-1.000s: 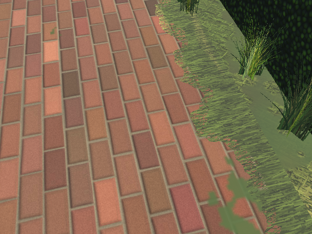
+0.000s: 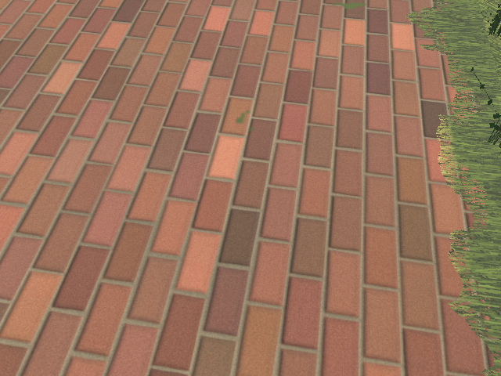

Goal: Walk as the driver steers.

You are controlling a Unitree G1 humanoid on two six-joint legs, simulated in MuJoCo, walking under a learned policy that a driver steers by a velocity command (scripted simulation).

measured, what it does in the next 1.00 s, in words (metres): steps on the spot, turning right: left foot, then right foot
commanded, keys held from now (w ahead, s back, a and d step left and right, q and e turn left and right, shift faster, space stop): e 0.54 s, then no key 0.14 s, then q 0.32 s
